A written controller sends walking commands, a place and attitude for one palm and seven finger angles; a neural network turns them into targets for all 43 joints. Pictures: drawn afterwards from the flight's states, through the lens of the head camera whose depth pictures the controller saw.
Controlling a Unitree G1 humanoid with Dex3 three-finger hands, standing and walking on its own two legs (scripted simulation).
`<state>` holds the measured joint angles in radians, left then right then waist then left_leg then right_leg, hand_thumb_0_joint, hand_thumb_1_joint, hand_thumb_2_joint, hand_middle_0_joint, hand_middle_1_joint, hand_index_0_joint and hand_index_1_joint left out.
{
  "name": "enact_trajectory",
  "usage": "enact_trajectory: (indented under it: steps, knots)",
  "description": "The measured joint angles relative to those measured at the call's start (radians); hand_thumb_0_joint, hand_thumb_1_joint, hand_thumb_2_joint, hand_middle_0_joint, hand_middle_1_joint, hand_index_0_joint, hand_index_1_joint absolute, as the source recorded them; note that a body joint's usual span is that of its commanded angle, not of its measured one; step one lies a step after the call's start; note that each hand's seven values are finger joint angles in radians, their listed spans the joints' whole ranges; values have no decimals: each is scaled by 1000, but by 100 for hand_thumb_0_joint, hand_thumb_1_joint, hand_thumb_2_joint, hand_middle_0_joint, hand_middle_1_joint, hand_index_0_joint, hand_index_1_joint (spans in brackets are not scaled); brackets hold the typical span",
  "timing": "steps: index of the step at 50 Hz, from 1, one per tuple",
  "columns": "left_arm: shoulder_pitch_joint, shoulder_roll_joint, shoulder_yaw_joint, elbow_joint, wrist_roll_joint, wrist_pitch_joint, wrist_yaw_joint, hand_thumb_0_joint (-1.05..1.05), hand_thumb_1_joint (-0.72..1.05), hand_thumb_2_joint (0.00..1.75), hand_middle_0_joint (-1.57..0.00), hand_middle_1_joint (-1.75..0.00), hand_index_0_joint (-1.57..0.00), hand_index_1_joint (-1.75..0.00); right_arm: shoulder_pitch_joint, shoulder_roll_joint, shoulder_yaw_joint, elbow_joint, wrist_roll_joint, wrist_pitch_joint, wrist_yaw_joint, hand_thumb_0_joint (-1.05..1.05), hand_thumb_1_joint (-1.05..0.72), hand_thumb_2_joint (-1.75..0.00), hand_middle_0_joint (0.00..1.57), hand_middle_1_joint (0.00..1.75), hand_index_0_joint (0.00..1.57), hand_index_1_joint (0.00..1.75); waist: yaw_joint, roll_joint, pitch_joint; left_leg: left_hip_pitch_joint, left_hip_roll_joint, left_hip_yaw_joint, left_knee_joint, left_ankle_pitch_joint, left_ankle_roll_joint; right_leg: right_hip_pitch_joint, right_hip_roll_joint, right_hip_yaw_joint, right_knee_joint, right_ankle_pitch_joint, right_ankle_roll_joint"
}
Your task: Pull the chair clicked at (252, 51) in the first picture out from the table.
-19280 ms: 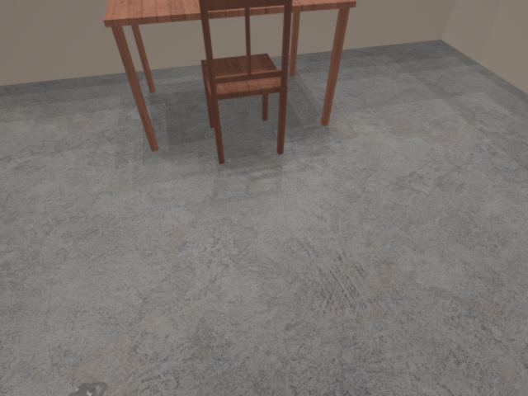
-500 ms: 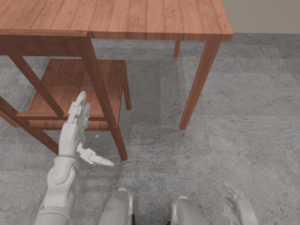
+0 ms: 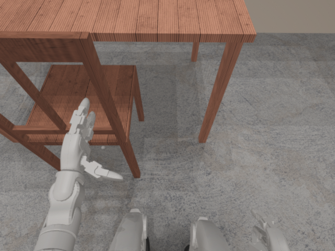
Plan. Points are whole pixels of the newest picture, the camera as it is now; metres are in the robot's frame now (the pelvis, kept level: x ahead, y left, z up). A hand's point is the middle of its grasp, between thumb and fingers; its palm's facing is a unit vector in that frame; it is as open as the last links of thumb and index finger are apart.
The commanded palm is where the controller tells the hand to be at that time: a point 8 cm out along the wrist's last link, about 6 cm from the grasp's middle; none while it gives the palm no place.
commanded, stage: aim the fingers beside a spindle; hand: left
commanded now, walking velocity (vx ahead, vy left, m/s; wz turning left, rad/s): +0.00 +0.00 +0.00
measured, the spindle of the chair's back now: (40, 100) +0.48 +0.37 +0.02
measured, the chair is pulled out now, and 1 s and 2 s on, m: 0.00 0.00 0.00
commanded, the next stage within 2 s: push the fingers through the gap in 0.22 s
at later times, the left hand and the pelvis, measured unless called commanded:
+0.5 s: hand (104, 144) +0.35 +0.16 +0.03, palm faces +0.02 -1.00 -0.04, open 16.9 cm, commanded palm +0.33 +0.21 +0.03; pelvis +0.00 +0.00 +0.00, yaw +0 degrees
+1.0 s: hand (107, 123) +0.40 +0.17 +0.03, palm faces +0.04 -1.00 -0.03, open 16.9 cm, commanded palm +0.38 +0.22 +0.03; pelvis +0.00 +0.01 +0.00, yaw -1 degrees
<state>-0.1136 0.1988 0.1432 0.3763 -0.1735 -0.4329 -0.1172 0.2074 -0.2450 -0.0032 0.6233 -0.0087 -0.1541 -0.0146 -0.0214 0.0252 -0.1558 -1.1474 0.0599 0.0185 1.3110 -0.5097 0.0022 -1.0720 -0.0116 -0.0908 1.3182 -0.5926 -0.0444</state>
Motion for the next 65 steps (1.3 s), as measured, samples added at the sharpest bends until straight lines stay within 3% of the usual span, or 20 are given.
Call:
enact_trajectory:
  steps: [24,65]
  knots:
    - [-59,-3,-14,46,16,11,10,-1,-50,30,-6,-8,-6,-8,-19,4,11,-1,-1,-3,-7,1,-90,-90,21,30,21,30,2,0,-1,-18,-5,-7,12,2,5,-12,-3,-5,7,2,4]
    - [-435,66,116,436,52,-31,17,-1,-50,30,-6,-8,-6,-8,34,-8,2,55,-10,36,15,1,-90,-90,21,30,21,30,-58,2,-8,-84,2,2,17,7,11,-83,5,8,6,17,11]
